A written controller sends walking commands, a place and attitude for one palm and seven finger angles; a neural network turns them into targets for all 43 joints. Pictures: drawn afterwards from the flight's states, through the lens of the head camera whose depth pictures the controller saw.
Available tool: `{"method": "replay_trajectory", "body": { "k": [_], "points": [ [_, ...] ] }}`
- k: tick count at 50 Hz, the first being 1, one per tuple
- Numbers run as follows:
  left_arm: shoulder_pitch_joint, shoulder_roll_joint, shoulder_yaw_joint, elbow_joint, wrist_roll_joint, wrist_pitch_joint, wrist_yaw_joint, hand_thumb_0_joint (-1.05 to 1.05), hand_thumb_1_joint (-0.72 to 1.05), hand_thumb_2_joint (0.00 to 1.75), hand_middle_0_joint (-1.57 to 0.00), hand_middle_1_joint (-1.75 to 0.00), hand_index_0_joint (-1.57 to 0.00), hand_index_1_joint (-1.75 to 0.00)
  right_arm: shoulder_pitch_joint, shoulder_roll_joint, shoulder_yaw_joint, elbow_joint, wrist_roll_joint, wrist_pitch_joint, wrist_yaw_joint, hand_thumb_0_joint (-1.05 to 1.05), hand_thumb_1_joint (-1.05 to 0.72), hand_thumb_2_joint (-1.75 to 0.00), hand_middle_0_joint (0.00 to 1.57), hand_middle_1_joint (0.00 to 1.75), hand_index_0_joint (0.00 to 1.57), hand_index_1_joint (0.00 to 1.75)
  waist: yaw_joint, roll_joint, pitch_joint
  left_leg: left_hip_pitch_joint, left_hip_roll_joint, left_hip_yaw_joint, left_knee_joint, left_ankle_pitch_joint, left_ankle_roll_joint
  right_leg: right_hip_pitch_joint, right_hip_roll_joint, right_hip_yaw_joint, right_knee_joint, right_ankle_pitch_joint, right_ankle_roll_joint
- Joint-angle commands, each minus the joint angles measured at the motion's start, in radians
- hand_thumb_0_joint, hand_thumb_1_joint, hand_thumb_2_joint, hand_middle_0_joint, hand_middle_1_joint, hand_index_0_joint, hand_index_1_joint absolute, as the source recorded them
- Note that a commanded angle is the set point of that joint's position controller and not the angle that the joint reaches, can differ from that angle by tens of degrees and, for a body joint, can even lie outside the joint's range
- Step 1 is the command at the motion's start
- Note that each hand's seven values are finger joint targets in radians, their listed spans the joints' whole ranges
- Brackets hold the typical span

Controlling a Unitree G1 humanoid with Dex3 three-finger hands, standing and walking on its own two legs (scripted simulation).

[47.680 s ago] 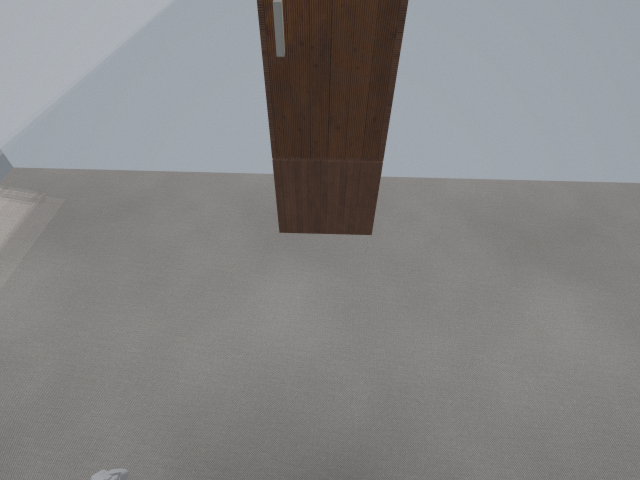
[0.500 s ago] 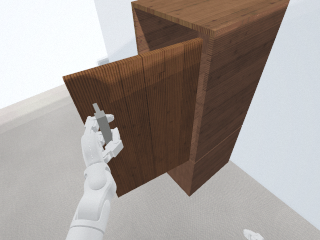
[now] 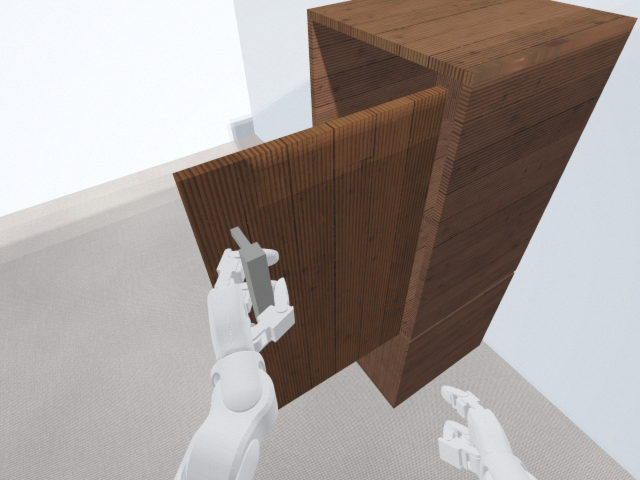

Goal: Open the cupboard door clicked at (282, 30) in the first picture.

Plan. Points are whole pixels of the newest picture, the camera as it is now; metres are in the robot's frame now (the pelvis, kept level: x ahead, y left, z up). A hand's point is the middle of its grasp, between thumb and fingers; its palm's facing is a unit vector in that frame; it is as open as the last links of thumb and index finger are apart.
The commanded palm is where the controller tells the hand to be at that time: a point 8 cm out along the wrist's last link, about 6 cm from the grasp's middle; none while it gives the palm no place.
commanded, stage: open thumb and fingers to let go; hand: left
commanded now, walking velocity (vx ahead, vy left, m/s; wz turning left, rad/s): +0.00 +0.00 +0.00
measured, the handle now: (253, 280) +0.32 +0.12 +0.11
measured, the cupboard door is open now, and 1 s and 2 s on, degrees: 89 89 90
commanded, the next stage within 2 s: slide the hand sideways off the handle in 0.68 s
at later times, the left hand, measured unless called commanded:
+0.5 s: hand (278, 313) +0.28 +0.08 +0.11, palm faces +0.36 -0.93 +0.01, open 13.9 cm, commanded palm +0.23 +0.11 +0.11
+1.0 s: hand (264, 336) +0.25 +0.09 +0.11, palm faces -0.12 -0.99 -0.03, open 16.2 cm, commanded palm +0.23 +0.12 +0.11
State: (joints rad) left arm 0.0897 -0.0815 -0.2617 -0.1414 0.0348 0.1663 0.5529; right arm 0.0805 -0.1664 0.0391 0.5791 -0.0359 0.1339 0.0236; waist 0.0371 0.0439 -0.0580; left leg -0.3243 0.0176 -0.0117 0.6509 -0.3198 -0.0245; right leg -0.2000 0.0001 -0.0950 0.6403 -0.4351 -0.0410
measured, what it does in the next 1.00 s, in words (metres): stands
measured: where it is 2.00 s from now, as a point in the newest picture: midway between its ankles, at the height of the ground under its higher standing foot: outside the picture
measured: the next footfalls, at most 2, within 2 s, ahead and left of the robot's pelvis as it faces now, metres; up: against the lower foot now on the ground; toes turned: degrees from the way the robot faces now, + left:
none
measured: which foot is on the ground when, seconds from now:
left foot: down 0.00-1.00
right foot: down 0.00-1.00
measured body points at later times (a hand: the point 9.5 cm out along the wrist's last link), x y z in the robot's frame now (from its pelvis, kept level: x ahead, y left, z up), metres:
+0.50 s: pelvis -0.02 +0.00 +0.00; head -0.04 -0.02 +0.45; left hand +0.25 +0.12 +0.12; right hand +0.15 -0.22 -0.09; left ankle +0.02 +0.14 -0.72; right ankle -0.06 -0.08 -0.72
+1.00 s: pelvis -0.03 +0.03 +0.00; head -0.04 +0.01 +0.45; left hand +0.25 +0.14 +0.11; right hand +0.15 -0.18 -0.09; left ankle +0.02 +0.14 -0.72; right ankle -0.06 -0.08 -0.72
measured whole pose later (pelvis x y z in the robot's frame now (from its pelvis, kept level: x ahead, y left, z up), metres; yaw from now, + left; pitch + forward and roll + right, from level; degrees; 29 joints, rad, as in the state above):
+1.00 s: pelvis -0.03 +0.03 +0.00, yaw +0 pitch -2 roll +0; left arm 0.03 0.09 -0.21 -0.03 -0.10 -0.02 0.06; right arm 0.18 -0.19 0.06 0.56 0.01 0.09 -0.03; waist 0.03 0.05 -0.01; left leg -0.34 0.00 0.00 0.64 -0.27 0.01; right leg -0.22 -0.02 -0.08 0.63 -0.38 -0.01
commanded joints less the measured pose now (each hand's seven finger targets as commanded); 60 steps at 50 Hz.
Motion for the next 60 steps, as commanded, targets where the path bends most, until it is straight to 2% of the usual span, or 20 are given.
{"method": "replay_trajectory", "body": {
  "k": [1,4,11,13,15,18,26,33,36,39,40,41,42,44,45,47,49,51,55,60],
  "points": [
    [-0.18,-0.111,-0.028,-0.252,0.03,-0.087,-0.017,0.0,0.34,0.66,-0.36,-1.29,-0.36,-1.29,-0.083,-0.09,-0.045,-0.16,0.005,-0.041,-0.014,0.0,-0.9,-0.9,0.2,0.3,0.2,0.3,-0.023,-0.119,-0.17,0.172,-0.014,-0.001,-0.015,0.36,0.042,-0.035,-0.02,0.055,-0.095,0.604,0.023],
    [-0.159,-0.102,-0.026,-0.27,0.028,-0.099,-0.026,0.0,0.13,0.57,-0.35,-1.27,-0.35,-1.27,-0.08,-0.09,-0.044,-0.17,0.005,-0.047,-0.017,0.0,-0.9,-0.9,0.2,0.3,0.2,0.3,-0.019,-0.117,-0.176,0.163,-0.017,0.001,-0.019,0.351,0.043,-0.026,-0.024,0.056,-0.092,0.615,0.027],
    [-0.221,-0.057,0.022,-0.211,0.023,-0.127,-0.013,0.0,-0.36,0.36,-0.31,-1.22,-0.31,-1.22,-0.091,-0.093,-0.043,-0.153,0.002,-0.069,-0.037,0.0,-0.9,-0.9,0.2,0.3,0.2,0.3,-0.018,-0.157,-0.115,0.144,-0.023,0.001,-0.032,0.253,0.047,-0.056,-0.033,0.077,-0.16,0.44,0.031],
    [-0.251,-0.052,0.031,-0.206,0.022,-0.135,-0.006,0.0,-0.5,0.3,-0.3,-1.2,-0.3,-1.2,-0.096,-0.094,-0.044,-0.148,-0.001,-0.074,-0.041,0.0,-0.9,-0.9,0.2,0.3,0.2,0.3,-0.016,-0.136,-0.122,0.148,-0.029,0.005,-0.034,0.24,0.048,-0.06,-0.036,0.085,-0.168,0.412,0.03],
    [-0.258,-0.062,0.026,-0.189,0.025,-0.143,-0.003,0.0,-0.5,0.3,-0.3,-1.2,-0.3,-1.2,-0.089,-0.092,-0.046,-0.142,-0.003,-0.08,-0.041,0.0,-0.9,-0.9,0.2,0.3,0.2,0.3,-0.013,-0.132,-0.122,0.148,-0.029,0.005,-0.037,0.239,0.047,-0.061,-0.036,0.086,-0.17,0.398,0.03],
    [-0.234,-0.049,0.046,-0.185,0.022,-0.152,-0.001,0.0,-0.5,0.3,-0.27,-1.05,-0.27,-1.05,-0.089,-0.092,-0.049,-0.143,-0.003,-0.08,-0.04,0.0,-0.9,-0.9,0.2,0.3,0.2,0.3,-0.003,-0.137,-0.133,0.151,-0.029,0.01,-0.045,0.246,0.048,-0.045,-0.036,0.085,-0.171,0.411,0.029],
    [-0.319,-0.064,0.027,-0.118,0.033,-0.154,0.007,0.0,-0.5,0.3,-0.21,-0.65,-0.21,-0.65,-0.097,-0.094,-0.047,-0.128,-0.003,-0.078,-0.043,0.0,-0.9,-0.9,0.2,0.3,0.2,0.3,-0.019,-0.131,-0.073,0.168,-0.024,0.007,-0.053,0.204,0.05,-0.099,-0.025,0.078,-0.21,0.267,0.019],
    [-0.384,-0.096,0.012,-0.086,0.033,-0.142,0.021,0.0,-0.5,0.3,-0.15,-0.3,-0.15,-0.3,-0.105,-0.091,-0.043,-0.126,-0.001,-0.065,-0.036,0.0,-0.9,-0.9,0.2,0.3,0.2,0.3,-0.018,-0.097,-0.106,0.177,-0.017,0.0,-0.065,0.208,0.045,-0.106,-0.013,0.052,-0.178,0.258,0.008],
    [-0.383,-0.091,0.023,-0.082,0.033,-0.131,0.029,0.0,-0.5,0.3,-0.15,-0.3,-0.15,-0.3,-0.104,-0.091,-0.044,-0.123,-0.001,-0.058,-0.033,0.0,-0.9,-0.9,0.2,0.3,0.2,0.3,-0.017,-0.102,-0.121,0.183,-0.011,-0.005,-0.064,0.224,0.042,-0.099,-0.006,0.043,-0.168,0.269,0.003],
    [-0.388,-0.136,-0.019,-0.098,0.038,-0.124,0.032,0.0,-0.5,0.3,-0.15,-0.3,-0.15,-0.3,-0.106,-0.09,-0.044,-0.129,0.0,-0.056,-0.024,0.0,-0.9,-0.9,0.2,0.3,0.2,0.3,-0.021,-0.085,-0.137,0.183,-0.006,-0.01,-0.062,0.231,0.039,-0.109,-0.002,0.032,-0.143,0.275,0.0],
    [-0.363,-0.057,-0.197,-0.09,0.104,-0.172,-0.176,0.0,-0.5,0.3,-0.15,-0.3,-0.15,-0.3,-0.035,-0.125,-0.042,-0.114,0.001,-0.045,-0.013,0.0,-0.9,-0.9,0.2,0.3,0.2,0.3,-0.104,-0.147,-0.078,0.197,-0.013,-0.019,-0.078,0.268,0.056,-0.143,-0.004,0.066,-0.123,0.36,0.01],
    [-0.386,0.02,-0.115,-0.144,0.056,-0.218,-0.29,0.0,-0.5,0.3,-0.15,-0.3,-0.15,-0.3,-0.016,-0.121,-0.055,-0.143,0.017,-0.039,-0.021,0.0,-0.9,-0.9,0.2,0.3,0.2,0.3,-0.07,-0.106,-0.162,0.198,-0.011,-0.012,-0.076,0.291,0.057,-0.102,-0.004,0.066,-0.102,0.408,0.003],
    [-0.388,0.059,-0.103,-0.172,0.032,-0.251,-0.374,0.0,-0.5,0.3,-0.15,-0.3,-0.15,-0.3,-0.027,-0.117,-0.045,-0.164,0.021,-0.045,-0.033,0.0,-0.9,-0.9,0.2,0.3,0.2,0.3,-0.06,-0.064,-0.188,0.212,-0.016,-0.003,-0.074,0.293,0.061,-0.087,-0.004,0.068,-0.093,0.432,0.004],
    [-0.394,0.091,-0.088,-0.155,-0.034,-0.279,-0.518,0.0,-0.5,0.3,-0.15,-0.3,-0.15,-0.3,-0.021,-0.119,-0.031,-0.178,0.036,-0.063,-0.05,0.0,-0.9,-0.9,0.2,0.3,0.2,0.3,-0.077,-0.056,-0.17,0.218,-0.017,-0.012,-0.076,0.262,0.062,-0.108,-0.002,0.054,-0.095,0.401,0.003],
    [-0.379,0.096,-0.062,-0.16,-0.076,-0.281,-0.56,0.0,-0.5,0.3,-0.15,-0.3,-0.15,-0.3,-0.029,-0.118,-0.026,-0.197,0.046,-0.076,-0.057,0.0,-0.9,-0.9,0.2,0.3,0.2,0.3,-0.068,-0.042,-0.157,0.212,-0.016,-0.015,-0.085,0.226,0.06,-0.116,0.002,0.047,-0.105,0.356,0.003],
    [-0.369,0.059,-0.033,-0.114,-0.151,-0.254,-0.577,0.0,-0.5,0.3,-0.15,-0.3,-0.15,-0.3,-0.048,-0.119,-0.012,-0.204,0.059,-0.098,-0.066,0.0,-0.9,-0.9,0.2,0.3,0.2,0.3,-0.069,-0.045,-0.088,0.182,-0.009,-0.034,-0.111,0.124,0.049,-0.155,0.011,0.028,-0.129,0.232,0.008],
    [-0.339,0.068,0.027,-0.106,-0.186,-0.229,-0.545,0.0,-0.5,0.3,-0.15,-0.3,-0.15,-0.3,-0.055,-0.124,-0.012,-0.205,0.06,-0.12,-0.069,0.0,-0.9,-0.9,0.2,0.3,0.2,0.3,-0.046,-0.084,-0.09,0.167,-0.007,-0.044,-0.128,0.078,0.044,-0.153,0.017,0.017,-0.137,0.177,0.01],
    [-0.298,0.092,0.059,-0.119,-0.178,-0.217,-0.508,0.0,-0.5,0.3,-0.15,-0.3,-0.15,-0.3,-0.054,-0.128,-0.015,-0.21,0.058,-0.132,-0.061,0.0,-0.9,-0.9,0.2,0.3,0.2,0.3,-0.028,-0.081,-0.105,0.164,-0.009,-0.04,-0.136,0.075,0.042,-0.139,0.017,0.017,-0.135,0.164,0.01],
    [-0.214,0.127,0.088,-0.164,-0.14,-0.22,-0.475,0.0,-0.5,0.3,-0.15,-0.3,-0.15,-0.3,-0.044,-0.129,-0.02,-0.221,0.053,-0.141,-0.044,0.0,-0.9,-0.9,0.2,0.3,0.2,0.3,-0.021,-0.106,-0.107,0.155,-0.003,-0.02,-0.134,0.107,0.045,-0.127,0.016,0.026,-0.138,0.186,0.012],
    [-0.135,0.19,0.151,-0.219,-0.124,-0.223,-0.471,0.0,-0.5,0.3,-0.15,-0.3,-0.15,-0.3,-0.041,-0.128,-0.02,-0.234,0.05,-0.137,-0.04,0.0,-0.9,-0.9,0.2,0.3,0.2,0.3,-0.005,-0.041,-0.096,0.147,-0.005,0.001,-0.134,0.121,0.043,-0.107,0.017,0.04,-0.142,0.198,0.006]
  ]
}}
